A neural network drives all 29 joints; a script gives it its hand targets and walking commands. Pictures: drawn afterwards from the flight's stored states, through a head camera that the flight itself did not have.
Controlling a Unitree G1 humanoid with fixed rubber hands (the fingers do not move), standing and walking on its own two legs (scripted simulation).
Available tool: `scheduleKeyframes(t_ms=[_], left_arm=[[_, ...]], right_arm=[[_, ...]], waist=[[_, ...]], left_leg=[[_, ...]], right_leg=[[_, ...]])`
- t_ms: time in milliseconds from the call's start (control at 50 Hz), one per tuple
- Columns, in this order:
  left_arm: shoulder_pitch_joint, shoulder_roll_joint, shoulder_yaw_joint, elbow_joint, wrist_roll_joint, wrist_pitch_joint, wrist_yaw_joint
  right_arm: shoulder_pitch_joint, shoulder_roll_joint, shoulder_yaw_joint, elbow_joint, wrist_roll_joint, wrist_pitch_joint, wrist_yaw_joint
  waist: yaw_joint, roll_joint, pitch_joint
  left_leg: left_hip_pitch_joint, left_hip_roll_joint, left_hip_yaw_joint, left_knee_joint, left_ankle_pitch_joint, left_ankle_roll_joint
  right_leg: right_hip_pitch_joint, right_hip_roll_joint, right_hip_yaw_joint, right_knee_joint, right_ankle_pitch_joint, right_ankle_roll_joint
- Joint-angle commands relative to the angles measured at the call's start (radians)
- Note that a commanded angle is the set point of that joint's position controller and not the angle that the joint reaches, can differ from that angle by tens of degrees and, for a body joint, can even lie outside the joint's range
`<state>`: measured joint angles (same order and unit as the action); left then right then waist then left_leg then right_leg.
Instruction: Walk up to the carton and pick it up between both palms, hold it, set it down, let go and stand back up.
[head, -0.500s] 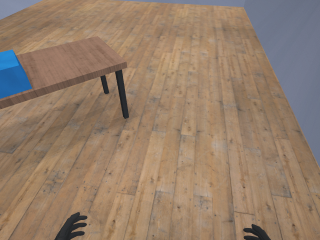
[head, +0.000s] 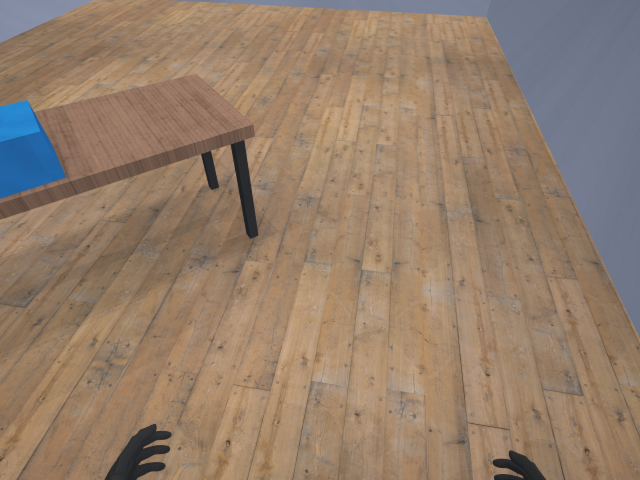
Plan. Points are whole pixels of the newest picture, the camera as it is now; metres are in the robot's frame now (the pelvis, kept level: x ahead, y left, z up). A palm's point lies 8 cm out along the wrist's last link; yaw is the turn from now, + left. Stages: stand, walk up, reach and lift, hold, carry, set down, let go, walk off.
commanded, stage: stand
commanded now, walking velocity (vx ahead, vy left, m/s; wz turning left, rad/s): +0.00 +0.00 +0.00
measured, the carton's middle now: out of the picture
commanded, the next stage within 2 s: walk up in 0.94 s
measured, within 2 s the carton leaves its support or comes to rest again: neither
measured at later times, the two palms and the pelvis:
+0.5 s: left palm out of the picture +0.14 +0.26 -0.07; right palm out of the picture +0.12 -0.26 -0.09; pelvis +0.00 +0.00 +0.00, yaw +0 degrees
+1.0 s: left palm out of the picture +0.14 +0.26 -0.07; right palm out of the picture +0.11 -0.27 -0.09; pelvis +0.00 +0.00 +0.00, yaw +0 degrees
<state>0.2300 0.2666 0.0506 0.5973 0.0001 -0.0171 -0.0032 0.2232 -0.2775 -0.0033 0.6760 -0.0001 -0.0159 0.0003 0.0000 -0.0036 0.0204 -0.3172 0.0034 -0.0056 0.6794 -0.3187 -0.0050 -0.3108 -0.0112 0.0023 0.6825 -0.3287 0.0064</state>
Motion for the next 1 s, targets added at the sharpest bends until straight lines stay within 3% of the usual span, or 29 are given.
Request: scheduleKeyframes(t_ms=[0,20,80,120,160,180,240,280,380,420,460,500,600,640,700,760,820,860,900,920,980], left_arm=[[-0.079,0.242,0.043,-0.049,-0.002,-0.036,0.006],[-0.070,0.238,0.042,-0.054,-0.001,-0.038,0.005],[-0.083,0.239,0.040,-0.054,-0.001,-0.039,0.001],[-0.069,0.241,0.035,-0.042,-0.003,-0.039,0.002],[-0.098,0.254,0.038,-0.048,0.005,-0.040,0.004],[-0.080,0.250,0.038,-0.041,-0.003,-0.040,0.005],[-0.085,0.247,0.038,-0.049,-0.003,-0.043,0.003],[-0.087,0.247,0.034,-0.040,-0.002,-0.040,0.003],[-0.084,0.238,0.031,-0.034,-0.002,-0.042,0.003],[-0.071,0.259,0.033,-0.024,-0.005,-0.044,0.005],[-0.063,0.259,0.031,-0.024,-0.004,-0.041,0.005],[-0.080,0.253,0.030,-0.033,-0.006,-0.039,0.003],[-0.077,0.261,0.026,-0.032,-0.005,-0.038,0.006],[-0.075,0.266,0.031,-0.024,-0.005,-0.040,0.005],[-0.082,0.266,0.032,-0.027,-0.006,-0.039,0.003],[-0.077,0.256,0.028,-0.024,-0.009,-0.042,0.002],[-0.058,0.251,0.020,-0.012,-0.009,-0.045,0.002],[-0.065,0.256,0.022,-0.015,-0.008,-0.043,0.002],[-0.072,0.263,0.023,-0.018,-0.007,-0.042,0.006],[-0.071,0.269,0.026,-0.012,-0.007,-0.042,0.008],[-0.070,0.273,0.025,-0.011,-0.008,-0.037,0.006]], right_arm=[[-0.078,-0.239,-0.072,-0.069,-0.013,-0.033,0.010],[-0.080,-0.249,-0.077,-0.070,-0.013,-0.037,0.009],[-0.078,-0.248,-0.076,-0.058,-0.012,-0.033,0.008],[-0.080,-0.254,-0.079,-0.056,-0.012,-0.036,0.009],[-0.078,-0.240,-0.075,-0.054,-0.008,-0.036,0.012],[-0.080,-0.243,-0.072,-0.049,-0.014,-0.039,0.009],[-0.066,-0.242,-0.072,-0.045,-0.010,-0.035,0.011],[-0.053,-0.237,-0.071,-0.033,-0.009,-0.035,0.013],[-0.072,-0.245,-0.073,-0.024,-0.009,-0.040,0.013],[-0.052,-0.241,-0.068,-0.018,-0.011,-0.041,0.011],[-0.070,-0.247,-0.069,-0.019,-0.009,-0.037,0.012],[-0.068,-0.249,-0.070,-0.018,-0.006,-0.034,0.012],[-0.062,-0.243,-0.066,-0.012,-0.005,-0.032,0.014],[-0.068,-0.250,-0.066,-0.005,-0.014,-0.034,0.013],[-0.070,-0.257,-0.071,-0.002,-0.007,-0.039,0.012],[-0.060,-0.255,-0.073,0.006,-0.006,-0.037,0.013],[-0.074,-0.251,-0.066,0.015,-0.010,-0.041,0.012],[-0.085,-0.268,-0.071,0.012,-0.006,-0.039,0.011],[-0.065,-0.255,-0.063,0.016,-0.002,-0.037,0.014],[-0.071,-0.252,-0.062,0.016,-0.004,-0.037,0.012],[-0.070,-0.257,-0.068,0.020,-0.005,-0.033,0.012]], waist=[[0.000,-0.009,-0.019],[0.003,0.010,-0.033],[0.002,-0.037,-0.015],[-0.007,-0.015,-0.031],[-0.009,-0.039,0.006],[-0.002,-0.016,-0.021],[-0.005,-0.022,-0.033],[-0.016,-0.046,-0.020],[-0.007,-0.003,-0.045],[-0.008,-0.037,-0.041],[-0.004,-0.003,-0.032],[-0.007,-0.035,-0.010],[-0.010,-0.045,-0.011],[-0.001,-0.018,-0.036],[-0.006,-0.036,-0.022],[-0.009,-0.033,-0.030],[0.010,-0.026,-0.049],[0.001,-0.018,-0.061],[-0.010,-0.058,-0.059],[-0.011,-0.033,-0.083],[-0.006,-0.041,-0.054]], left_leg=[[0.056,0.097,-0.102,-0.185,0.119,0.046],[0.049,0.099,-0.107,-0.190,0.093,0.044],[0.051,0.094,-0.103,-0.199,0.080,0.041],[0.066,0.099,-0.109,-0.188,0.064,0.045],[0.043,0.093,-0.103,-0.200,0.084,0.039],[0.063,0.099,-0.106,-0.196,0.079,0.046],[0.078,0.095,-0.104,-0.189,0.127,0.039],[0.081,0.094,-0.107,-0.194,0.087,0.038],[0.079,0.102,-0.109,-0.201,0.123,0.040],[0.083,0.098,-0.103,-0.203,0.115,0.041],[0.080,0.105,-0.115,-0.205,0.129,0.042],[0.077,0.103,-0.111,-0.210,0.106,0.039],[0.090,0.094,-0.099,-0.204,0.112,0.036],[0.091,0.101,-0.104,-0.217,0.097,0.038],[0.060,0.099,-0.108,-0.224,0.050,0.040],[0.084,0.104,-0.122,-0.226,0.089,0.037],[0.085,0.105,-0.119,-0.222,0.123,0.042],[0.098,0.103,-0.110,-0.223,0.142,0.039],[0.106,0.101,-0.100,-0.216,0.159,0.034],[0.114,0.102,-0.102,-0.211,0.150,0.038],[0.102,0.097,-0.099,-0.215,0.122,0.035]], right_leg=[[0.039,-0.104,0.123,-0.211,0.088,-0.054],[0.054,-0.103,0.121,-0.214,0.076,-0.055],[0.043,-0.105,0.128,-0.226,0.039,-0.061],[0.042,-0.108,0.133,-0.238,0.058,-0.058],[0.029,-0.108,0.131,-0.240,0.044,-0.056],[0.043,-0.112,0.139,-0.244,0.060,-0.057],[0.041,-0.106,0.127,-0.230,0.072,-0.056],[0.026,-0.112,0.135,-0.251,0.036,-0.054],[0.061,-0.106,0.124,-0.238,0.086,-0.057],[0.060,-0.115,0.134,-0.243,0.094,-0.055],[0.045,-0.109,0.127,-0.239,0.078,-0.051],[0.028,-0.113,0.134,-0.250,0.056,-0.053],[0.021,-0.122,0.145,-0.269,0.061,-0.059],[0.040,-0.115,0.137,-0.263,0.031,-0.054],[0.041,-0.110,0.137,-0.274,0.011,-0.053],[0.032,-0.115,0.136,-0.274,0.012,-0.055],[0.075,-0.109,0.124,-0.256,0.089,-0.056],[0.071,-0.110,0.123,-0.256,0.115,-0.055],[0.057,-0.111,0.120,-0.250,0.153,-0.051],[0.068,-0.113,0.130,-0.256,0.136,-0.052],[0.050,-0.118,0.135,-0.276,0.083,-0.050]])
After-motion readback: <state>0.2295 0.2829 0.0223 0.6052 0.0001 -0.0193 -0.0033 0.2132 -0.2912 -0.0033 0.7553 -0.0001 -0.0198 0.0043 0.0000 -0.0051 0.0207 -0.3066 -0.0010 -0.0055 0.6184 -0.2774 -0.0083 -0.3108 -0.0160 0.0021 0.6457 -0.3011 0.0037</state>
